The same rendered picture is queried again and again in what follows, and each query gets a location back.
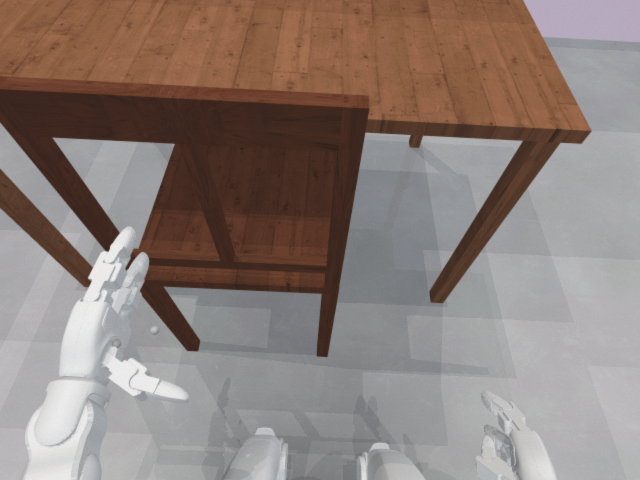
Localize robot right hand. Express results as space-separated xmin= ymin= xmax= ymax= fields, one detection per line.
xmin=476 ymin=391 xmax=557 ymax=480

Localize robot left forearm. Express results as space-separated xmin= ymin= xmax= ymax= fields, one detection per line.
xmin=23 ymin=377 xmax=111 ymax=480

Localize chair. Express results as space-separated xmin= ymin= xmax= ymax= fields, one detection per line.
xmin=0 ymin=76 xmax=369 ymax=357

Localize robot left hand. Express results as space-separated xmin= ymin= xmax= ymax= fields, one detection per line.
xmin=59 ymin=226 xmax=189 ymax=403

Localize left robot shin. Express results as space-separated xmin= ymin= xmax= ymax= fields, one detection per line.
xmin=255 ymin=428 xmax=276 ymax=437

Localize table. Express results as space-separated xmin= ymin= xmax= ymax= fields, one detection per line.
xmin=0 ymin=0 xmax=592 ymax=303

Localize robot right thigh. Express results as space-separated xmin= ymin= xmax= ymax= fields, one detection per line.
xmin=356 ymin=449 xmax=425 ymax=480

